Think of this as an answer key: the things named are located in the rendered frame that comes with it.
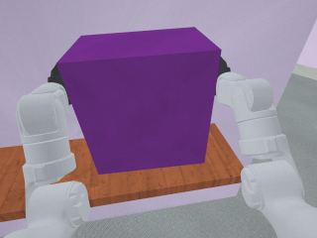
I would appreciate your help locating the left robot upper arm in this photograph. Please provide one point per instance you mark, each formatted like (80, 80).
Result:
(55, 211)

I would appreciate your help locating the carton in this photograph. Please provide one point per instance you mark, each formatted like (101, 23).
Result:
(143, 99)

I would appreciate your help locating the right robot upper arm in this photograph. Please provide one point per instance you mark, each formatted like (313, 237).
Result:
(274, 188)

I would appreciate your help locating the table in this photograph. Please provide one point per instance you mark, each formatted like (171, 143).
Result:
(221, 167)

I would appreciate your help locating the robot left forearm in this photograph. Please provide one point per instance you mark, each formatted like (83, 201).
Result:
(43, 131)

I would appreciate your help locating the robot left hand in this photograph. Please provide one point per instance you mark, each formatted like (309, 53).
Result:
(56, 78)

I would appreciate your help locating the robot right forearm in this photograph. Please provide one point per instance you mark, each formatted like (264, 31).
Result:
(255, 113)

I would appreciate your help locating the robot right hand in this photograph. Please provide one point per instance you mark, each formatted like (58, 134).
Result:
(222, 69)

